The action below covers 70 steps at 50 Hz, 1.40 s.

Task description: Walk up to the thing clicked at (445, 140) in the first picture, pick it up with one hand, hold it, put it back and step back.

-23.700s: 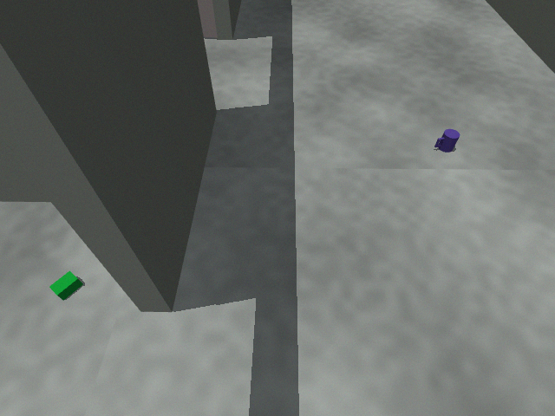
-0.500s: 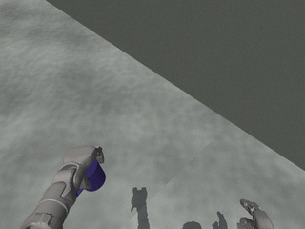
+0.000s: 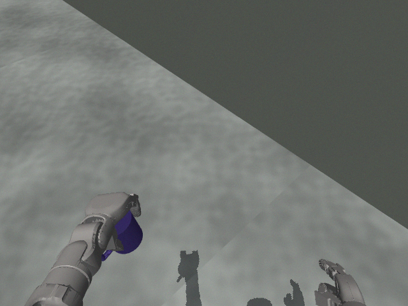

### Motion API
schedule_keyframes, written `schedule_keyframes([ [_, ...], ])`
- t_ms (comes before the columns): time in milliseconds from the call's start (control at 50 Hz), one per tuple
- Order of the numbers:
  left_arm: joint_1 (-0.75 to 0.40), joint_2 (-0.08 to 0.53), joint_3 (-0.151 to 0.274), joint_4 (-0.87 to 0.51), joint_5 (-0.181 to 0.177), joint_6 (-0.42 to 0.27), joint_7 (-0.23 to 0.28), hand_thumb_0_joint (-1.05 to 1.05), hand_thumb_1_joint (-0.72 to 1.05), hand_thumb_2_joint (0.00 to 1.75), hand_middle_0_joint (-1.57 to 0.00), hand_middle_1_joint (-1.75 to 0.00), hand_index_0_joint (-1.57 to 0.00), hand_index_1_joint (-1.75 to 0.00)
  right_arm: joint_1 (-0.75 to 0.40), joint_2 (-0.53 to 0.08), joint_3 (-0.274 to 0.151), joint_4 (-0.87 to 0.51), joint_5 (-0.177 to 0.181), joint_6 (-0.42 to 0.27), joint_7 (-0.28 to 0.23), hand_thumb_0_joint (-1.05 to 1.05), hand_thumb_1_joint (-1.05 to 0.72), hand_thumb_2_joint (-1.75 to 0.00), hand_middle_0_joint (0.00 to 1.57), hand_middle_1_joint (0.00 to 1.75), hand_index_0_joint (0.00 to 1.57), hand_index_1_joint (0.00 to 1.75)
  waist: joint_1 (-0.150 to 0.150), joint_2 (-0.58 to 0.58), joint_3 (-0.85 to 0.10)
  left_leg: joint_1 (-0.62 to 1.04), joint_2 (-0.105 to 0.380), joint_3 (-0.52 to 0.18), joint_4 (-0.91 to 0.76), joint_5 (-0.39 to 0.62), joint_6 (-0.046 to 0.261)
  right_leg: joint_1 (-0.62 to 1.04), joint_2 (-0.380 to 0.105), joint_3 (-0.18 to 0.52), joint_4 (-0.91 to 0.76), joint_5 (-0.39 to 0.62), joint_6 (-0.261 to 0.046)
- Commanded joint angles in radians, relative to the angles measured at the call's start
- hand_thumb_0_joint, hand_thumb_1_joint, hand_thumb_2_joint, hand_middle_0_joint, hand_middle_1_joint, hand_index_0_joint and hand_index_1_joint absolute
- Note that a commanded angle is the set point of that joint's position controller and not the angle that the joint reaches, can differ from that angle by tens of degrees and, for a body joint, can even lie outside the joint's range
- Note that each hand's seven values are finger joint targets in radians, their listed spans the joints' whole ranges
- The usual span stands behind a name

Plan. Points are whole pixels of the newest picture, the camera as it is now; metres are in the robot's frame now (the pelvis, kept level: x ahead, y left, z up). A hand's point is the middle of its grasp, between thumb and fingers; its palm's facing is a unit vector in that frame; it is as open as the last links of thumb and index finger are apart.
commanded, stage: hold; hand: left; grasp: from above
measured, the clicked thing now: (115, 235) +0.28 +0.24 -0.09
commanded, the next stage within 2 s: crouch in 0.26 s
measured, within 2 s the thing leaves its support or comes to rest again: neither
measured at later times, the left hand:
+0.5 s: hand (114, 223) +0.30 +0.23 -0.05, palm faces -0.48 -0.07 -0.88, open 9.9 cm
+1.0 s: hand (131, 239) +0.33 +0.25 -0.23, palm faces -0.45 +0.04 -0.89, open 9.9 cm
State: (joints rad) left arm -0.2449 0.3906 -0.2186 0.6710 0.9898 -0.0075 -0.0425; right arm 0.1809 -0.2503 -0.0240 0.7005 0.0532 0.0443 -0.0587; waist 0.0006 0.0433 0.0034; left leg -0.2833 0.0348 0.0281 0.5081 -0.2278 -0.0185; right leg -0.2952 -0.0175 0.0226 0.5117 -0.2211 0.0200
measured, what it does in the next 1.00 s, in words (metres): lowers itself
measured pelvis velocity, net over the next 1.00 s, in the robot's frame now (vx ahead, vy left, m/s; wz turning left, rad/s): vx -0.02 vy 0.01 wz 0.01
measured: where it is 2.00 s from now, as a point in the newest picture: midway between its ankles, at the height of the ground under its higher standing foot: outside the picture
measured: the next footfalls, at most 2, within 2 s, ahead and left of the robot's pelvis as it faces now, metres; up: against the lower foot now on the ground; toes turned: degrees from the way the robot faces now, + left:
none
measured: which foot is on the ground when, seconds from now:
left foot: down 0.00-1.00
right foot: down 0.00-1.00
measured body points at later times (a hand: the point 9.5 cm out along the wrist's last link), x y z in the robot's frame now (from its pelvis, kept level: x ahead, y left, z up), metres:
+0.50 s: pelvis +0.01 +0.00 +0.00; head +0.02 -0.01 +0.45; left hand +0.32 +0.23 +0.00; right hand +0.16 -0.25 -0.11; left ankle +0.03 +0.13 -0.74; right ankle +0.03 -0.13 -0.74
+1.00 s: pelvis -0.02 +0.01 -0.11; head +0.10 +0.03 +0.33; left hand +0.35 +0.24 -0.18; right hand +0.05 -0.29 -0.22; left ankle +0.02 +0.13 -0.74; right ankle +0.03 -0.13 -0.74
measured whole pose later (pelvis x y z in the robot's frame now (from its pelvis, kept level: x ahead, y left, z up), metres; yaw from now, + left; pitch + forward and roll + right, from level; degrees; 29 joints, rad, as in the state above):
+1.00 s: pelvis -0.02 +0.01 -0.11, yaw +1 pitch +22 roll -2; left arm -0.53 0.42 -0.10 1.15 1.21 -0.10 0.36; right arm 0.24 -0.28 -0.08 0.74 -0.03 0.02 -0.01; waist -0.10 0.00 -0.13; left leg -1.12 0.04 -0.02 1.23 -0.49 -0.01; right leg -1.10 -0.01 0.00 1.19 -0.47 0.03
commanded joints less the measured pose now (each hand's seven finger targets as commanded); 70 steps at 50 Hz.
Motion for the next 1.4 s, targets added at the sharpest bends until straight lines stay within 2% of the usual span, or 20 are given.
schedule_keyframes([
  [0, -0.429, 0.259, 0.148, -0.259, 0.000, -0.007, 0.072, 0.00, 0.52, 0.99, -0.85, -0.97, -0.89, -0.93, -0.096, -0.130, -0.043, -0.136, -0.002, -0.044, -0.005, 0.00, -0.91, -0.90, 0.20, 0.30, 0.20, 0.30, 0.002, 0.013, -0.297, 0.138, -0.050, 0.009, -0.066, 0.102, 0.027, 0.053, 0.033, -0.016, -0.094, 0.065, -0.021],
  [20, -0.413, 0.228, 0.117, -0.245, -0.003, -0.006, 0.070, 0.00, 0.54, 0.98, -0.87, -0.96, -0.90, -0.93, -0.100, -0.126, -0.040, -0.138, -0.001, -0.044, -0.005, 0.00, -0.91, -0.90, 0.20, 0.30, 0.20, 0.30, -0.001, 0.000, -0.290, 0.138, -0.048, 0.006, -0.064, 0.114, 0.026, 0.055, 0.036, -0.020, -0.090, 0.073, -0.021],
  [80, -0.408, 0.255, 0.144, -0.261, -0.001, -0.001, 0.073, 0.00, 0.51, 1.00, -0.86, -0.94, -0.88, -0.92, -0.093, -0.133, -0.047, -0.131, -0.001, -0.039, -0.008, 0.00, -0.91, -0.90, 0.20, 0.30, 0.20, 0.30, 0.002, 0.000, -0.311, 0.155, -0.050, 0.006, -0.057, 0.155, 0.026, 0.066, 0.033, -0.017, -0.088, 0.117, -0.019],
  [160, -0.415, 0.232, 0.116, -0.252, 0.000, 0.003, 0.065, 0.00, 0.52, 0.98, -0.86, -0.96, -0.89, -0.93, -0.087, -0.129, -0.045, -0.125, -0.001, -0.035, -0.007, 0.00, -0.91, -0.90, 0.20, 0.30, 0.20, 0.30, -0.010, 0.001, -0.284, 0.150, -0.048, 0.006, -0.064, 0.154, 0.027, 0.057, 0.034, -0.020, -0.092, 0.123, -0.021],
  [300, -0.400, 0.255, 0.136, -0.236, 0.005, -0.001, 0.056, 0.00, 0.49, 0.96, -0.84, -0.93, -0.87, -0.90, -0.081, -0.131, -0.049, -0.124, -0.001, -0.028, -0.006, 0.00, -0.91, -0.90, 0.20, 0.30, 0.20, 0.30, -0.001, 0.008, -0.292, 0.155, -0.049, 0.005, -0.060, 0.195, 0.026, 0.081, 0.033, -0.024, -0.087, 0.157, -0.022],
  [340, -0.410, 0.253, 0.137, -0.271, -0.003, -0.005, 0.052, 0.00, 0.59, 0.89, -0.89, -0.98, -0.95, -0.93, -0.088, -0.130, -0.050, -0.133, 0.000, -0.027, -0.005, 0.00, -0.93, -0.91, 0.20, 0.30, 0.20, 0.30, 0.003, 0.026, -0.317, 0.174, -0.049, 0.005, -0.061, 0.207, 0.024, 0.087, 0.033, -0.023, -0.086, 0.167, -0.024],
  [440, -0.329, 0.214, 0.124, -0.209, 0.012, -0.011, 0.063, 0.00, 0.47, 1.01, -0.80, -0.99, -0.83, -0.96, -0.077, -0.130, -0.052, -0.133, 0.001, -0.022, -0.003, 0.00, -0.89, -0.90, 0.20, 0.30, 0.20, 0.30, -0.011, -0.018, -0.247, 0.141, -0.047, 0.005, -0.063, 0.197, 0.027, 0.064, 0.037, -0.028, -0.087, 0.160, -0.024],
  [520, -0.319, 0.197, 0.119, -0.139, 0.026, -0.032, 0.098, 0.00, 0.46, 1.00, -0.78, -1.01, -0.82, -0.98, -0.065, -0.132, -0.056, -0.127, -0.004, -0.011, 0.002, 0.00, -0.89, -0.90, 0.20, 0.30, 0.20, 0.30, -0.021, -0.052, -0.201, 0.097, -0.051, 0.004, -0.057, 0.147, 0.028, 0.027, 0.031, -0.027, -0.087, 0.114, -0.022],
  [600, -0.367, 0.187, 0.124, -0.053, 0.058, -0.052, 0.182, 0.00, 0.44, 1.01, -0.78, -0.99, -0.81, -0.96, -0.040, -0.135, -0.063, -0.105, -0.018, -0.005, 0.010, 0.00, -0.89, -0.90, 0.20, 0.30, 0.20, 0.30, -0.036, -0.043, -0.220, 0.068, -0.050, 0.000, -0.010, 0.124, 0.019, -0.044, 0.028, -0.031, -0.044, 0.088, -0.025],
  [660, -0.447, 0.201, 0.128, 0.028, 0.093, -0.062, 0.252, 0.00, 0.44, 0.99, -0.76, -1.02, -0.80, -0.98, -0.004, -0.147, -0.070, -0.072, -0.032, -0.007, 0.021, 0.00, -0.89, -0.90, 0.20, 0.30, 0.20, 0.30, -0.068, -0.029, -0.256, 0.000, -0.046, -0.003, 0.085, 0.099, 0.015, -0.145, 0.027, -0.031, 0.032, 0.074, -0.023],
  [760, -0.562, 0.201, 0.145, 0.094, 0.157, -0.102, 0.356, 0.00, 0.41, 1.01, -0.74, -1.05, -0.78, -1.01, 0.054, -0.154, -0.092, -0.041, -0.059, -0.024, 0.044, 0.00, -0.89, -0.90, 0.20, 0.30, 0.20, 0.30, -0.082, 0.022, -0.414, -0.203, -0.042, -0.010, 0.329, 0.067, 0.004, -0.358, 0.023, -0.028, 0.258, 0.054, -0.029],
  [800, -0.541, 0.229, 0.175, 0.155, 0.192, -0.101, 0.399, 0.00, 0.41, 1.01, -0.74, -1.04, -0.78, -1.00, 0.083, -0.160, -0.097, -0.041, -0.066, -0.025, 0.050, 0.00, -0.89, -0.89, 0.20, 0.30, 0.20, 0.30, -0.078, 0.044, -0.455, -0.297, -0.043, -0.005, 0.404, 0.038, 0.008, -0.420, 0.021, -0.025, 0.334, 0.034, -0.034],
  [880, -0.660, 0.228, 0.169, 0.275, 0.217, -0.092, 0.460, 0.00, 0.42, 0.97, -0.74, -1.04, -0.79, -1.00, 0.121, -0.177, -0.100, -0.026, -0.077, -0.040, 0.048, 0.00, -0.89, -0.89, 0.20, 0.30, 0.20, 0.30, -0.124, 0.031, -0.496, -0.491, -0.038, -0.017, 0.552, -0.049, 0.019, -0.608, 0.028, -0.037, 0.481, -0.042, -0.035],
  [920, -0.684, 0.294, 0.212, 0.313, 0.214, -0.082, 0.484, 0.00, 0.39, 0.94, -0.70, -1.04, -0.76, -0.99, 0.132, -0.182, -0.105, -0.023, -0.081, -0.050, 0.042, 0.00, -0.89, -0.89, 0.20, 0.30, 0.20, 0.30, -0.106, 0.049, -0.564, -0.573, -0.040, -0.016, 0.624, -0.082, 0.020, -0.674, 0.028, -0.042, 0.553, -0.079, -0.038],
  [940, -0.703, 0.287, 0.215, 0.294, 0.203, -0.076, 0.493, 0.00, 0.38, 0.93, -0.69, -1.03, -0.74, -0.98, 0.137, -0.180, -0.104, -0.024, -0.086, -0.055, 0.039, 0.00, -0.89, -0.89, 0.20, 0.30, 0.20, 0.30, -0.102, 0.077, -0.613, -0.589, -0.038, -0.019, 0.652, -0.083, 0.019, -0.708, 0.032, -0.043, 0.590, -0.084, -0.042],
  [1000, -0.722, 0.274, 0.202, 0.316, 0.188, -0.057, 0.494, 0.00, 0.41, 0.91, -0.71, -1.02, -0.77, -0.96, 0.151, -0.185, -0.106, -0.021, -0.092, -0.069, 0.032, 0.00, -0.89, -0.89, 0.20, 0.30, 0.20, 0.30, -0.113, 0.122, -0.709, -0.630, -0.032, -0.039, 0.730, -0.075, 0.020, -0.802, 0.033, -0.060, 0.697, -0.088, -0.052],
  [1100, -0.728, 0.338, 0.245, 0.351, 0.179, -0.036, 0.469, 0.00, 0.46, 0.95, -0.78, -1.00, -0.82, -0.96, 0.161, -0.189, -0.111, -0.011, -0.104, -0.080, 0.032, 0.00, -0.89, -0.89, 0.20, 0.30, 0.20, 0.30, -0.110, 0.140, -0.773, -0.780, -0.028, -0.058, 0.851, -0.095, 0.016, -0.944, 0.030, -0.072, 0.847, -0.119, -0.057],
  [1160, -0.729, 0.341, 0.255, 0.407, 0.180, -0.031, 0.454, 0.00, 0.48, 0.96, -0.80, -0.99, -0.84, -0.95, 0.167, -0.193, -0.107, -0.006, -0.110, -0.085, 0.039, 0.00, -0.89, -0.90, 0.20, 0.30, 0.20, 0.30, -0.129, 0.117, -0.747, -0.878, -0.026, -0.071, 0.920, -0.148, 0.019, -1.045, 0.029, -0.083, 0.918, -0.165, -0.056],
  [1280, -0.801, 0.383, 0.281, 0.395, 0.199, -0.084, 0.432, 0.00, 0.48, 0.90, -0.80, -0.94, -0.85, -0.90, 0.176, -0.208, -0.102, -0.001, -0.119, -0.106, 0.060, 0.00, -0.89, -0.90, 0.20, 0.30, 0.20, 0.30, -0.153, 0.158, -0.792, -0.976, -0.030, -0.100, 1.036, -0.239, 0.017, -1.230, 0.024, -0.097, 1.051, -0.253, -0.060],
  [1380, -0.915, 0.442, 0.318, 0.348, 0.214, -0.132, 0.462, 0.00, 0.54, 0.94, -0.87, -0.93, -0.91, -0.89, 0.195, -0.208, -0.085, 0.006, -0.134, -0.122, 0.078, 0.00, -0.90, -0.90, 0.20, 0.30, 0.20, 0.30, -0.184, 0.182, -0.873, -1.042, -0.037, -0.086, 1.148, -0.253, 0.027, -1.284, 0.021, -0.097, 1.126, -0.249, -0.054],
])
